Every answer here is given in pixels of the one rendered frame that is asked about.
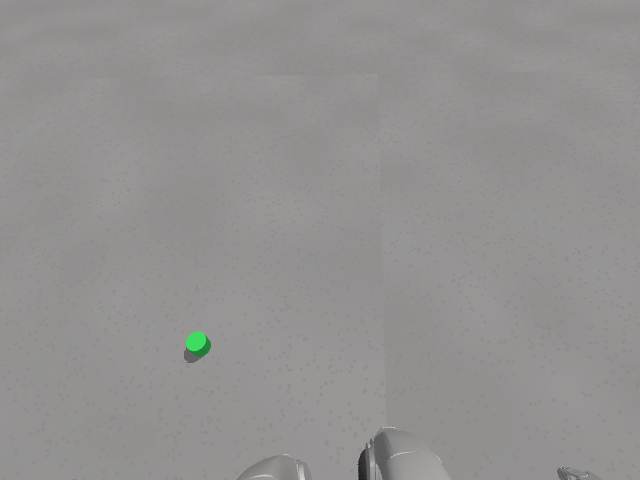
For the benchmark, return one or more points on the tin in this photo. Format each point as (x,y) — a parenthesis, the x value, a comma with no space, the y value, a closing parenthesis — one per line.
(198,344)

